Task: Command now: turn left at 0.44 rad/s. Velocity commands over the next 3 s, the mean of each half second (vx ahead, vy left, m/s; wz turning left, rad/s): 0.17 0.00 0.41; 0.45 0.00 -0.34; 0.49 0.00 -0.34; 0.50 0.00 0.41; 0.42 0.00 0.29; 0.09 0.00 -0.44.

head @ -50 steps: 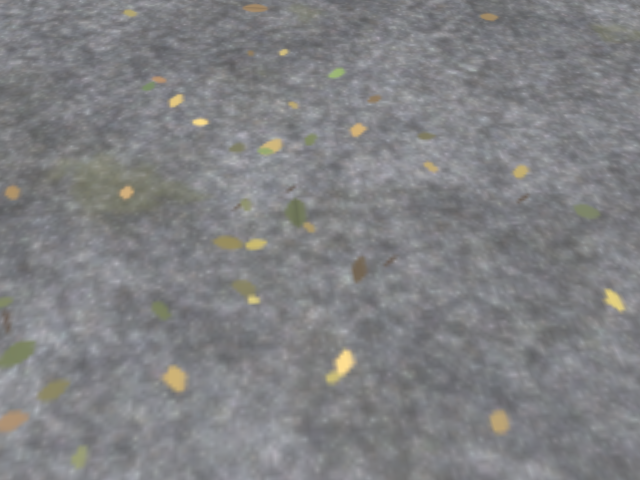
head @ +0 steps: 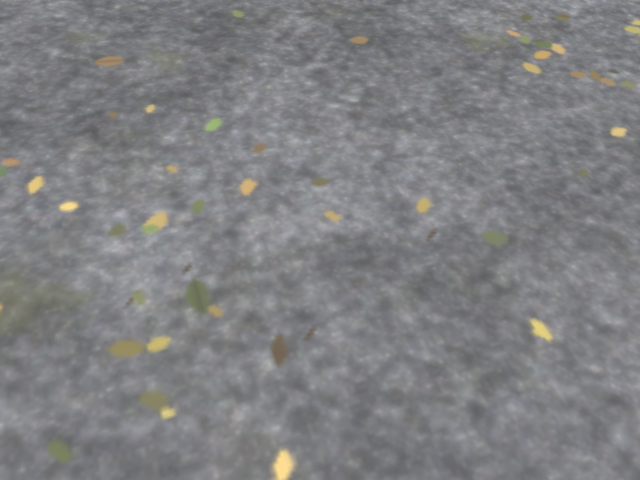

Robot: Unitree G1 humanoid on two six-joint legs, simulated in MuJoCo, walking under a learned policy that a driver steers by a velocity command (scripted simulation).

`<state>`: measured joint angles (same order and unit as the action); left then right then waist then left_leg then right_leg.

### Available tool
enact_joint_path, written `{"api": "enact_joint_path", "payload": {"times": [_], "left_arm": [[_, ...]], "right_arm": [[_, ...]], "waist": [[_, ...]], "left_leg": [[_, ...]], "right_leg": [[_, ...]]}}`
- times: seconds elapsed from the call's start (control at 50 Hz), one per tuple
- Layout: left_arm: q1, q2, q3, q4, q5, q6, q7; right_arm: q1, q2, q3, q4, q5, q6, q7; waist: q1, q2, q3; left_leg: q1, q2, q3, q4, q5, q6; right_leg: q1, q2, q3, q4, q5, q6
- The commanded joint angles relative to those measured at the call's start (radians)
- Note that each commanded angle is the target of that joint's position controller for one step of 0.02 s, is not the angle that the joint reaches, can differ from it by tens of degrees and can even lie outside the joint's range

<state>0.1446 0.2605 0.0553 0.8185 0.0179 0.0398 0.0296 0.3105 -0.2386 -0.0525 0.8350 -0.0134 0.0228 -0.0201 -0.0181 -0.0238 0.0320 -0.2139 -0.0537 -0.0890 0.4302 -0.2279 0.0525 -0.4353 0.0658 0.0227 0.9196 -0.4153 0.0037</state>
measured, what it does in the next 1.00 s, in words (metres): walks ahead: right foot, then left foot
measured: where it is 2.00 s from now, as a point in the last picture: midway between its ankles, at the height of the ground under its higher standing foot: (340, 329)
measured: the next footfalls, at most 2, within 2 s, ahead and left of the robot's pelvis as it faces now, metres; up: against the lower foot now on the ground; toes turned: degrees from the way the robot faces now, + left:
right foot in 0.26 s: +0.04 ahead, -0.11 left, +0.00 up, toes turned +14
left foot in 0.68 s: +0.20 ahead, +0.15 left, +0.00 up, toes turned +9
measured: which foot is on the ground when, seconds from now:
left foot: down 0.00-0.24, up 0.26-0.66, down 0.68-1.00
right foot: up 0.00-0.24, down 0.26-0.70, up 0.72-1.00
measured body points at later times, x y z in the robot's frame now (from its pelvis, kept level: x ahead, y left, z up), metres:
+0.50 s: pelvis +0.05 -0.02 +0.01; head +0.06 -0.04 +0.45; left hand +0.01 +0.26 -0.11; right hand +0.23 -0.25 -0.12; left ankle +0.05 +0.13 -0.68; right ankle +0.00 -0.12 -0.74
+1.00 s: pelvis +0.24 +0.06 +0.00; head +0.27 +0.07 +0.45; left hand +0.37 +0.32 -0.13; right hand +0.25 -0.20 -0.13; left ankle +0.16 +0.14 -0.74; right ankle +0.34 -0.07 -0.67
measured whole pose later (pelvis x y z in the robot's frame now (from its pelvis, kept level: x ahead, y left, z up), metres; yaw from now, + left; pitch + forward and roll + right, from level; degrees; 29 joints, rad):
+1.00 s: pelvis +0.24 +0.06 +0.00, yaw -1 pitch +1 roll +1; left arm 0.18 0.28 0.07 0.82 0.03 0.00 -0.06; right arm 0.39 -0.23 -0.04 0.88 -0.02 -0.09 -0.01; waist -0.03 -0.05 0.02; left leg 0.00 -0.03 0.19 0.24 -0.27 0.04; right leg -0.69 -0.06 0.00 1.00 -0.11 -0.05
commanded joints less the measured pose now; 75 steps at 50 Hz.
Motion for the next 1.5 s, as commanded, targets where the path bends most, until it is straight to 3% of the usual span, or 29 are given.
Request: {"api": "enact_joint_path", "payload": {"times": [0.02, 0.16, 0.24, 0.26, 0.28, 0.3, 0.34, 0.38, 0.48, 0.56, 0.62, 0.66, 0.68, 0.7, 0.72, 0.74, 0.76, 0.82, 0.98, 1.06, 1.12, 1.16, 1.18, 1.2, 1.22, 1.24, 1.28, 1.34, 1.5], "left_arm": [[-0.012, 0.064, 0.013, -0.063, -0.005, -0.008, 0.002], [-0.036, 0.082, -0.001, -0.110, -0.021, -0.019, 0.008], [0.111, 0.089, -0.001, -0.084, -0.007, -0.042, 0.015], [0.167, 0.182, 0.017, -0.080, 0.004, -0.048, 0.028], [0.148, 0.296, 0.039, -0.096, 0.021, -0.049, 0.026], [0.118, 0.254, 0.036, -0.088, 0.034, -0.052, 0.021], [0.050, 0.138, 0.007, -0.094, 0.014, -0.069, 0.006], [0.088, 0.114, 0.000, -0.076, 0.009, -0.091, -0.001], [0.234, 0.122, 0.011, 0.005, -0.008, -0.120, -0.027], [0.316, 0.138, 0.017, 0.048, 0.001, -0.117, -0.032], [0.323, 0.161, 0.027, 0.061, 0.001, -0.113, -0.033], [0.283, 0.164, 0.028, 0.058, -0.010, -0.112, -0.033], [0.273, 0.143, 0.024, 0.052, -0.020, -0.117, -0.034], [0.243, 0.065, 0.003, 0.001, -0.038, -0.122, -0.037], [0.276, 0.055, 0.004, -0.021, -0.029, -0.111, -0.029], [0.277, 0.110, 0.021, 0.008, -0.006, -0.094, -0.027], [0.263, 0.085, 0.020, 0.019, -0.003, -0.091, -0.041], [0.247, 0.057, 0.022, 0.034, 0.013, -0.067, -0.065], [-0.006, 0.014, 0.006, -0.072, 0.017, -0.050, -0.103], [-0.146, 0.007, -0.012, -0.131, 0.019, -0.053, -0.119], [-0.138, 0.029, -0.006, -0.142, 0.024, -0.050, -0.110], [-0.016, 0.064, 0.010, -0.114, 0.025, -0.054, -0.097], [0.116, 0.092, 0.026, -0.074, 0.031, -0.063, -0.087], [0.267, 0.160, 0.054, -0.030, 0.041, -0.066, -0.068], [0.227, 0.277, 0.081, -0.049, 0.034, -0.061, -0.055], [0.282, 0.271, 0.082, -0.067, 0.003, -0.049, -0.049], [0.176, 0.173, 0.057, -0.039, -0.006, -0.053, -0.035], [0.104, 0.077, 0.018, -0.032, -0.006, -0.092, -0.035], [0.226, 0.099, 0.013, 0.048, -0.004, -0.134, -0.039]], "right_arm": [[0.012, -0.161, -0.049, -0.056, 0.005, -0.006, -0.004], [-0.002, -0.212, -0.075, -0.076, -0.004, 0.014, 0.005], [-0.126, -0.191, -0.077, -0.112, 0.000, 0.026, 0.018], [-0.098, -0.115, -0.059, -0.129, 0.003, 0.020, 0.017], [-0.103, -0.100, -0.050, -0.149, -0.006, 0.009, 0.012], [-0.145, -0.175, -0.061, -0.156, -0.030, 0.000, 0.017], [-0.086, -0.172, -0.063, -0.110, -0.026, -0.011, 0.044], [-0.059, -0.149, -0.056, -0.084, -0.036, -0.016, 0.063], [-0.200, -0.120, -0.033, -0.118, -0.040, -0.028, 0.074], [-0.348, -0.069, -0.004, -0.165, -0.023, -0.045, 0.077], [-0.315, -0.086, -0.004, -0.167, -0.012, -0.059, 0.062], [-0.174, -0.101, -0.013, -0.125, -0.013, -0.074, 0.040], [-0.046, -0.150, -0.030, -0.088, -0.028, -0.089, 0.022], [0.120, -0.251, -0.053, -0.080, -0.051, -0.097, 0.003], [0.146, -0.320, -0.069, -0.063, -0.042, -0.085, 0.002], [0.076, -0.226, -0.046, -0.073, -0.032, -0.081, 0.007], [-0.013, -0.154, -0.026, -0.088, -0.023, -0.085, 0.012], [-0.060, -0.076, -0.003, -0.081, -0.017, -0.107, 0.010], [0.044, -0.074, -0.003, -0.009, -0.010, -0.132, 0.011], [0.082, -0.118, -0.012, 0.021, -0.008, -0.129, 0.003], [0.106, -0.153, -0.017, 0.043, -0.009, -0.114, -0.006], [0.110, -0.190, -0.025, 0.051, -0.012, -0.094, -0.013], [0.108, -0.200, -0.027, 0.047, -0.010, -0.084, -0.013], [0.105, -0.189, -0.023, 0.026, -0.014, -0.083, -0.008], [0.157, -0.053, 0.004, -0.046, -0.004, -0.088, 0.018], [0.022, -0.146, -0.014, -0.083, -0.008, -0.100, 0.021], [-0.020, -0.124, -0.001, -0.089, 0.006, -0.121, 0.024], [0.079, -0.095, 0.005, -0.026, -0.028, -0.073, 0.031], [-0.127, -0.083, -0.002, -0.064, -0.004, -0.046, 0.054]], "waist": [[0.004, 0.138, -0.072], [-0.024, 0.176, -0.107], [0.084, 0.112, -0.077], [0.085, -0.097, -0.080], [0.083, -0.212, -0.040], [0.055, -0.104, 0.029], [0.002, -0.079, 0.067], [0.012, -0.114, 0.055], [0.056, -0.098, 0.063], [0.105, -0.112, 0.075], [0.073, -0.118, 0.047], [-0.012, -0.081, -0.001], [-0.066, -0.014, -0.085], [-0.145, 0.154, -0.237], [-0.113, 0.294, -0.242], [-0.070, 0.153, -0.129], [-0.026, 0.111, -0.033], [0.017, 0.143, 0.023], [0.012, 0.107, 0.062], [-0.014, 0.099, 0.086], [0.004, 0.106, 0.044], [0.063, 0.128, -0.045], [0.119, 0.112, -0.124], [0.183, 0.039, -0.213], [0.085, -0.215, -0.295], [0.160, -0.069, -0.353], [0.076, 0.031, -0.101], [-0.016, 0.035, -0.061], [0.044, -0.016, 0.043]], "left_leg": [[0.181, 0.214, -0.239, -0.057, 0.575, 0.172], [0.152, 0.207, -0.361, -0.025, 0.553, 0.162], [-0.183, 0.066, -0.369, -0.014, -0.232, 0.068], [-0.366, -0.036, -0.224, 0.211, -0.433, 0.010], [-0.516, -0.149, -0.073, 0.422, -0.372, -0.013], [-0.500, -0.031, -0.097, 0.520, -0.265, -0.008], [-0.456, -0.014, -0.078, 0.575, -0.136, -0.025], [-0.448, -0.011, -0.047, 0.618, -0.067, -0.038], [-0.518, 0.058, 0.054, 0.464, 0.014, -0.070], [-0.377, 0.058, 0.125, 0.234, -0.004, -0.091], [-0.214, 0.029, 0.145, 0.143, -0.027, -0.061], [0.039, 0.007, 0.140, 0.007, 0.048, -0.032], [0.258, 0.063, 0.079, -0.017, 0.045, -0.009], [0.515, 0.338, -0.220, -0.091, -0.220, 0.051], [0.481, 0.508, -0.539, -0.225, -0.380, 0.113], [0.348, 0.475, -0.498, -0.227, -0.457, 0.119], [0.241, 0.422, -0.368, -0.246, -0.361, 0.104], [0.135, 0.306, -0.080, -0.280, -0.005, 0.062], [0.162, 0.282, 0.182, -0.284, 0.380, 0.081], [0.187, 0.297, 0.260, -0.281, 0.470, 0.068], [0.292, 0.314, 0.312, -0.147, 0.830, 0.050], [0.320, 0.321, 0.331, 0.091, 1.048, 0.048], [0.255, 0.316, 0.338, 0.289, 0.960, 0.039], [0.065, 0.286, 0.346, 0.574, 0.668, 0.012], [-0.400, 0.099, 0.304, 0.951, -0.307, -0.050], [-0.505, 0.044, 0.082, 1.052, -0.299, -0.051], [-0.513, 0.150, 0.067, 0.897, -0.093, -0.033], [-0.301, 0.187, 0.073, 0.754, -0.078, -0.045], [-0.477, 0.143, 0.059, 0.501, 0.186, -0.032]], "right_leg": [[-0.123, -0.016, 0.009, 0.027, -0.013, 0.034], [0.008, 0.000, 0.019, -0.195, -0.029, 0.021], [0.403, -0.012, 0.032, -0.588, 0.072, -0.022], [0.541, -0.247, 0.280, -0.711, -0.161, -0.066], [0.475, -0.464, 0.607, -0.824, -0.352, -0.156], [0.355, -0.461, 0.592, -0.812, -0.373, -0.201], [0.322, -0.329, 0.405, -0.809, -0.242, -0.168], [0.345, -0.267, 0.279, -0.812, -0.092, -0.158], [0.448, -0.262, 0.238, -0.811, 0.103, -0.205], [0.379, -0.249, 0.213, -0.763, 0.267, -0.216], [0.331, -0.268, 0.239, -0.687, 0.433, -0.209], [0.248, -0.240, 0.226, -0.569, 0.518, -0.170], [0.157, -0.177, 0.171, -0.398, 0.518, -0.139], [-0.045, -0.083, 0.079, -0.096, 0.258, -0.095], [-0.218, 0.007, 0.007, 0.105, -0.126, -0.088], [-0.230, -0.068, 0.068, 0.216, -0.069, -0.107], [-0.225, -0.101, 0.072, 0.220, 0.020, -0.109], [-0.184, -0.138, 0.034, 0.201, 0.130, -0.079], [-0.315, -0.142, -0.026, 0.046, 0.348, -0.043], [-0.208, -0.124, -0.115, -0.199, 0.387, -0.076], [-0.111, -0.057, -0.175, -0.275, 0.286, -0.133], [0.048, 0.015, -0.192, -0.301, 0.182, -0.183], [0.228, 0.043, -0.171, -0.365, 0.189, -0.212], [0.472, -0.048, -0.022, -0.418, 0.111, -0.256], [0.787, -0.373, 0.516, -0.460, 0.094, -0.402], [0.787, -0.413, 0.747, -0.602, 0.116, -0.434], [0.529, -0.355, 0.443, -0.646, 0.324, -0.352], [0.304, -0.256, 0.222, -0.699, 0.572, -0.276], [0.373, -0.204, 0.005, -0.799, 0.625, -0.151]]}}
Over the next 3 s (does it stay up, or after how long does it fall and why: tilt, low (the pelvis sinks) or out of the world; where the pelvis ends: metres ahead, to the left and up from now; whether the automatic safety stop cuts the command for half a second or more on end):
stays up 1.12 0.01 0.00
